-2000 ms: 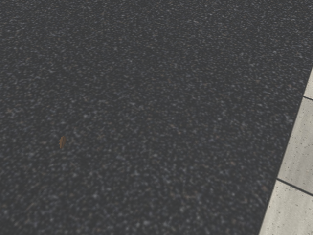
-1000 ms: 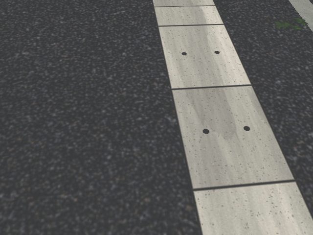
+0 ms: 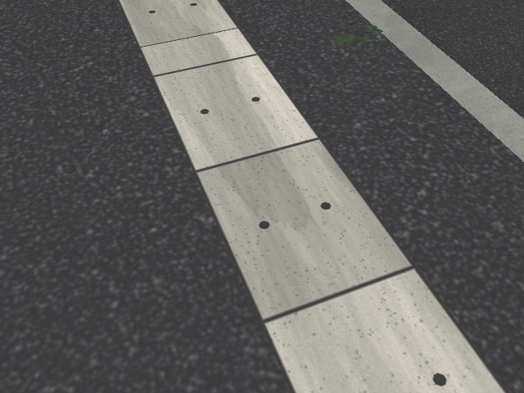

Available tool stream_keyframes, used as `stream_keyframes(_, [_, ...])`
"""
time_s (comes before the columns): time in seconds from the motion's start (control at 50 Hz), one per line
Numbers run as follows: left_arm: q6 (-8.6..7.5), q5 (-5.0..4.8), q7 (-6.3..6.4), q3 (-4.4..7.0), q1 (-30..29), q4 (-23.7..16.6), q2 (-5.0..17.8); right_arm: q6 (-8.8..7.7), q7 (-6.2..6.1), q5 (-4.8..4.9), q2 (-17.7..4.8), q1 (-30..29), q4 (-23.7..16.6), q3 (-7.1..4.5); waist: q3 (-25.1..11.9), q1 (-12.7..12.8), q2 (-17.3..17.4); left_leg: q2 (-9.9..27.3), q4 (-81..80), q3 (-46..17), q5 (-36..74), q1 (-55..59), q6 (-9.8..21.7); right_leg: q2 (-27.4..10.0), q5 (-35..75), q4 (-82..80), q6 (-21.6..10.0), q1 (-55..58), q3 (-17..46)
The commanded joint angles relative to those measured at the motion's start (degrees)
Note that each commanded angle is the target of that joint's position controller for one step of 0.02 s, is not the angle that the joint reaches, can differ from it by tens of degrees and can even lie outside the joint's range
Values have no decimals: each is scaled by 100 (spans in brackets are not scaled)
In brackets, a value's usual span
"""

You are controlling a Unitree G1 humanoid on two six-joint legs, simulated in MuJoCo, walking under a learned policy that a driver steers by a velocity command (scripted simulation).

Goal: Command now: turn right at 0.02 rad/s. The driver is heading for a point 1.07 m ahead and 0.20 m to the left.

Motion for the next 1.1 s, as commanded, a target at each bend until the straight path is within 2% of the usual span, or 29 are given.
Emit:
stream_keyframes(0.02, [-51,-2,32,89,24,6,501,-48,-33,-2,-603,150,-17,-105,111,-29,115,583,-516,-596,260,-280,202,-604,333,-399,-100,-55,634])
stream_keyframes(0.2, [-50,-3,67,24,275,498,398,-65,-50,2,-456,230,374,-29,146,-3,53,550,-539,-602,222,-345,241,-634,343,-396,-58,-76,602])
stream_keyframes(0.42, [-58,-4,101,-33,474,813,192,-86,-79,6,-257,431,696,38,183,14,84,507,-512,-588,313,-422,247,-662,434,-324,-39,-79,550])
stream_keyframes(0.68, [-66,-7,129,-56,618,963,-6,-101,-110,3,-81,650,894,58,214,4,50,482,-457,-582,432,-428,261,-676,505,-254,-21,-109,505])
stream_keyframes(1.1, [-72,-6,157,-58,834,1020,-174,-118,-134,2,83,839,998,45,269,-2,45,465,-427,-581,569,-391,283,-694,559,-185,7,-139,464])
Next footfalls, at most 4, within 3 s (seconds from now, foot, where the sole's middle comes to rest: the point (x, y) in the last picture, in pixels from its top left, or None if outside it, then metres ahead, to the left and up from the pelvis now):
1.86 left None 0.45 0.05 -0.78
2.40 right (311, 309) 0.77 -0.11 -0.78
2.94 left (231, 245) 1.00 0.12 -0.78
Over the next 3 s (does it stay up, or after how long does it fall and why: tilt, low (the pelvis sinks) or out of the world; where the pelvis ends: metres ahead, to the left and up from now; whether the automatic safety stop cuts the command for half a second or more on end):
stays up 0.90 0.04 -0.03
